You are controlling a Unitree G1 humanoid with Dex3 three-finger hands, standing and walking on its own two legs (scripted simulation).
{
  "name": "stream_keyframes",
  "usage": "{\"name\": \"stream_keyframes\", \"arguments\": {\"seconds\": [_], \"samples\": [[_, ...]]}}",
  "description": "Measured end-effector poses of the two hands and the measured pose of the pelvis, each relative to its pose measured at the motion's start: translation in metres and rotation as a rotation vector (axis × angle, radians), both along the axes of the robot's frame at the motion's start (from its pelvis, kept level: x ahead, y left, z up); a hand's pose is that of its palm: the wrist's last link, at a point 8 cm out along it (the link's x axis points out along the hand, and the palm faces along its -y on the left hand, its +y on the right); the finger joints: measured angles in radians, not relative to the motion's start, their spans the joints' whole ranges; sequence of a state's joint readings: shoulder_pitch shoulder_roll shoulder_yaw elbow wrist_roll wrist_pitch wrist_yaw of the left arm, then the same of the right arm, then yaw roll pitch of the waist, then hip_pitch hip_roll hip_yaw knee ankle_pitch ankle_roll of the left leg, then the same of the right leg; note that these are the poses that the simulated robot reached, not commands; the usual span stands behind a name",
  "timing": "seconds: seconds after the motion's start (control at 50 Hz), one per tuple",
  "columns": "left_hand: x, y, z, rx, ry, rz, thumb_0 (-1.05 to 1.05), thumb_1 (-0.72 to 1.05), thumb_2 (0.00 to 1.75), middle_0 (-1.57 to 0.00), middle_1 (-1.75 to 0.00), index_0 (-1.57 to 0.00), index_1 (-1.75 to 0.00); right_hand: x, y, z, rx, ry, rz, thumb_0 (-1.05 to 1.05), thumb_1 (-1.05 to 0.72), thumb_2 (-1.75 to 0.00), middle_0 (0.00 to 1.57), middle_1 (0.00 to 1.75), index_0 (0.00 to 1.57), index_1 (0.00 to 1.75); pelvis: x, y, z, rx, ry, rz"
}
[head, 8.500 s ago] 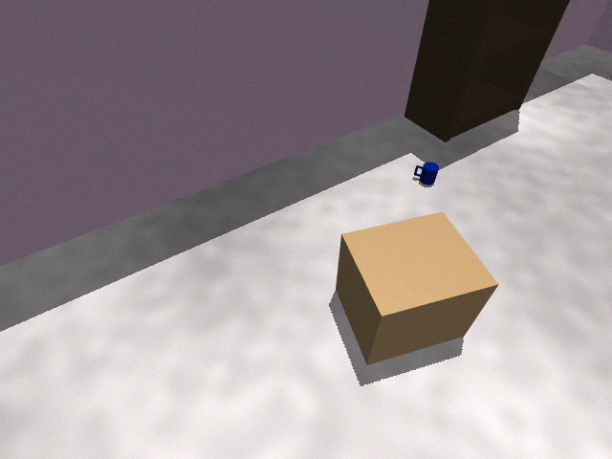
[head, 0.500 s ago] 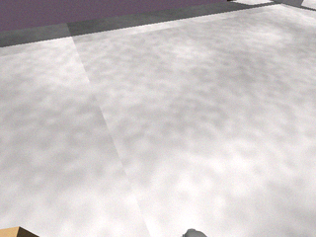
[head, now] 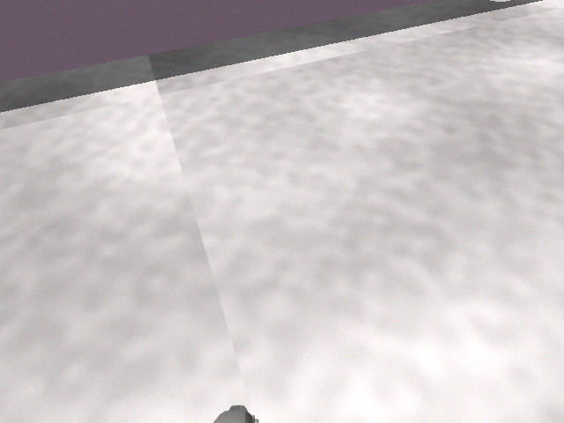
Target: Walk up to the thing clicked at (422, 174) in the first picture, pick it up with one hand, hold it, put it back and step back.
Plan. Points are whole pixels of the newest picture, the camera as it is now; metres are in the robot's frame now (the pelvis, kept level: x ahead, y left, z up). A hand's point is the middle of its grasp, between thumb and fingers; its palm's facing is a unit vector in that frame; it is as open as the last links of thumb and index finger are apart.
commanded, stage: walk up
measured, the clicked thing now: out of the picture +0.28 +1.47 -0.73
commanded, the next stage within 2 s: none
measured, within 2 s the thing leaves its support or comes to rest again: neither
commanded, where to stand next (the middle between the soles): +0.70 +0.06 m, yaw -1 degrees
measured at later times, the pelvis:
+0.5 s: pelvis +0.21 +0.06 +0.01, yaw -1 degrees
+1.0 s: pelvis +0.39 +0.01 +0.00, yaw +1 degrees
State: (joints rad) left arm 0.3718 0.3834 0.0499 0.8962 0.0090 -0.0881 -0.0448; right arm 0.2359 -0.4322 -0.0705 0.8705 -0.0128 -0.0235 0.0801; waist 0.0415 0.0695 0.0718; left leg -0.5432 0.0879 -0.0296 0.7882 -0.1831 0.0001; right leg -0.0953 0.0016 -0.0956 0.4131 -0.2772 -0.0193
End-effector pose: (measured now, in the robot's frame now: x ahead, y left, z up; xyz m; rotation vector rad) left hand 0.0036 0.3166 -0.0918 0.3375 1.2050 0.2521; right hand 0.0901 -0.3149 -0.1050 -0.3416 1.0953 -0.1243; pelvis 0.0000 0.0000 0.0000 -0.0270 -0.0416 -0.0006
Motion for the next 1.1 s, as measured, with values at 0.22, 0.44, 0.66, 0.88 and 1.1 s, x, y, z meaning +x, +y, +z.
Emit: {"name": "stream_keyframes", "arguments": {"seconds": [0.22, 0.44, 0.66, 0.88, 1.1], "samples": [[0.105, 0.052, -0.047, -0.049, 0.051, -0.005, 0.01, 0.90, 0.90, -0.20, -0.30, -0.20, -0.30, 0.125, 0.053, 0.018, -0.070, -0.100, 0.024, 0.01, -0.90, -0.90, 0.20, 0.30, 0.21, 0.30, 0.104, 0.049, -0.017, -0.016, -0.001, 0.004], [0.241, 0.068, -0.023, -0.070, -0.041, -0.082, 0.01, 0.90, 0.90, -0.20, -0.30, -0.20, -0.30, 0.137, 0.071, 0.033, -0.078, -0.012, -0.091, 0.00, -0.90, -0.90, 0.21, 0.30, 0.21, 0.30, 0.188, 0.066, 0.006, 0.010, -0.018, -0.014], [0.367, 0.037, -0.015, -0.029, -0.031, -0.160, 0.01, 0.90, 0.90, -0.20, -0.30, -0.20, -0.29, 0.165, 0.050, -0.006, -0.029, 0.126, -0.184, 0.01, -0.90, -0.90, 0.21, 0.30, 0.21, 0.30, 0.275, 0.046, -0.007, 0.066, -0.001, -0.045], [0.465, -0.015, 0.010, -0.013, -0.195, -0.159, 0.01, 0.90, 0.90, -0.20, -0.30, -0.20, -0.30, 0.273, 0.023, -0.020, 0.036, 0.097, -0.136, 0.01, -0.90, -0.90, 0.20, 0.30, 0.21, 0.30, 0.352, 0.011, -0.001, 0.067, -0.029, -0.047], [0.506, 0.005, 0.004, -0.041, -0.267, -0.022, 0.01, 0.90, 0.90, -0.20, -0.30, -0.20, -0.30, 0.366, 0.006, 0.010, -0.047, 0.190, -0.002, 0.00, -0.90, -0.90, 0.20, 0.30, 0.21, 0.30, 0.418, 0.009, 0.002, 0.025, -0.024, 0.107]]}}
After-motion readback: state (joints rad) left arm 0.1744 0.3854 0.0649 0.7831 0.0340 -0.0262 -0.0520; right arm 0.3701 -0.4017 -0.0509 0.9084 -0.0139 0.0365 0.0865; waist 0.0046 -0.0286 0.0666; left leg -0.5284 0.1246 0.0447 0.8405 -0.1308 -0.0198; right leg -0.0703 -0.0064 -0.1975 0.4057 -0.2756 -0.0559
